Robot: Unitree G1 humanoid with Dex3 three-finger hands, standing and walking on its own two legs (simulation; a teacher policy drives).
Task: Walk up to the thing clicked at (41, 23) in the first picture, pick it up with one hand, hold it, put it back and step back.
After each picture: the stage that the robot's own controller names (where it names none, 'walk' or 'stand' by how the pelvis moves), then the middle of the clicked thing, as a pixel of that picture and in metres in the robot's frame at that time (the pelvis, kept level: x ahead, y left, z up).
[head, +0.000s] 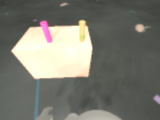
stand; (46, 32) +0.86 +0.60 +0.00
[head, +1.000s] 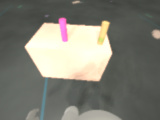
walk; (63, 31) +0.85 +0.33 +0.04
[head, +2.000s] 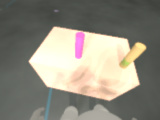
stand; (79, 46) +0.58 +0.14 +0.01
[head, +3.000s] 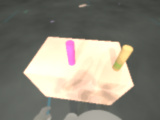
stand; (71, 54) +0.54 +0.21 +0.00
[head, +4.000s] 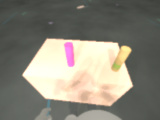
stand; (69, 55) +0.53 +0.21 +0.00
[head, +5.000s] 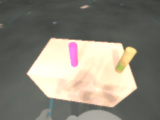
stand; (73, 55) +0.54 +0.19 +0.00
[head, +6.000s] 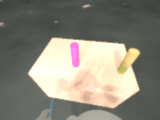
stand; (75, 56) +0.53 +0.17 +0.00
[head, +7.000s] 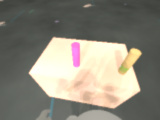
stand; (76, 56) +0.53 +0.16 +0.00
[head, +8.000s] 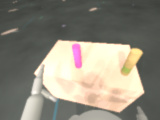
rise first; (77, 57) +0.53 +0.19 +0.00
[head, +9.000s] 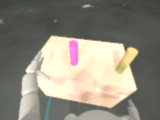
go down; (73, 54) +0.54 +0.17 +0.01
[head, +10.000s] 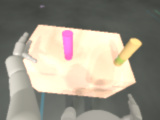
go down; (68, 47) +0.53 +0.17 +0.05
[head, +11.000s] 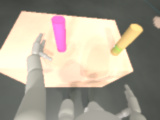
close in; (60, 37) +0.54 +0.18 +0.08
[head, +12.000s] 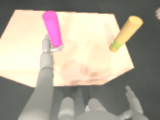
close; (55, 35) +0.54 +0.19 +0.10
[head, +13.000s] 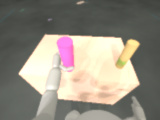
lift; (67, 57) +0.36 +0.15 +0.17
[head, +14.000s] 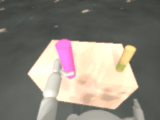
hold; (67, 62) +0.31 +0.16 +0.19
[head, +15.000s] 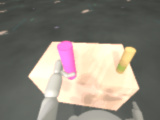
hold; (68, 63) +0.31 +0.15 +0.18
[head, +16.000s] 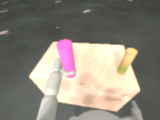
hold; (68, 62) +0.32 +0.15 +0.18
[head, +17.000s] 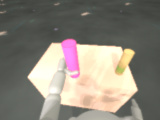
crouch; (72, 61) +0.33 +0.13 +0.18
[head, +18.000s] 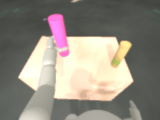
crouch; (60, 39) +0.47 +0.19 +0.21
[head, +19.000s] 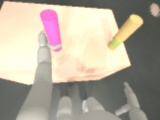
lower; (53, 35) +0.52 +0.18 +0.08
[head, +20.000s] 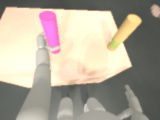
lower; (52, 36) +0.52 +0.18 +0.10
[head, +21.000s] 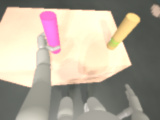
lower; (52, 36) +0.52 +0.18 +0.10
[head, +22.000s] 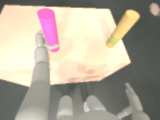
lower; (51, 34) +0.53 +0.18 +0.10
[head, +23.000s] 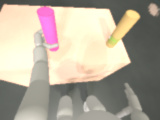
loosen; (50, 33) +0.53 +0.19 +0.10
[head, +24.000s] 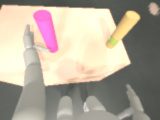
withdraw; (49, 36) +0.52 +0.19 +0.10
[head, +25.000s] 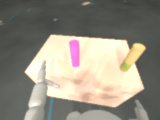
sink last; (75, 55) +0.50 +0.17 +0.04
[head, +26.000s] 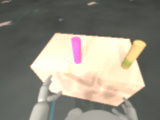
stand; (77, 51) +0.53 +0.18 +0.04
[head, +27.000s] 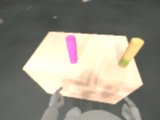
stand; (72, 51) +0.51 +0.18 +0.06
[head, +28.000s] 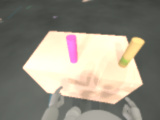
stand; (72, 50) +0.52 +0.19 +0.06
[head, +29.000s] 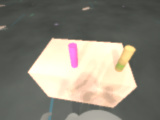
stand; (73, 56) +0.53 +0.19 +0.01
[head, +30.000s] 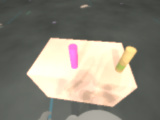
stand; (73, 57) +0.51 +0.18 +0.00
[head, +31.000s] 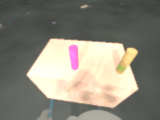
stand; (74, 58) +0.50 +0.17 +0.00
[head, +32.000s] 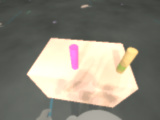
walk; (74, 58) +0.51 +0.17 +0.00
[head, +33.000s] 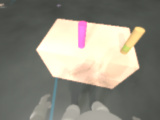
walk; (81, 36) +0.68 +0.12 +0.02
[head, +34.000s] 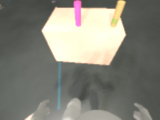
walk; (78, 14) +1.00 +0.26 +0.03
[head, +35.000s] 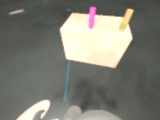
stand; (91, 18) +1.17 +0.11 +0.02
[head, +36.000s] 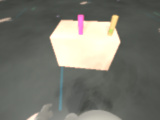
stand; (80, 25) +1.12 +0.20 +0.00
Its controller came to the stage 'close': yes
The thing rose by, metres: 0.21
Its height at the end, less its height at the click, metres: +0.00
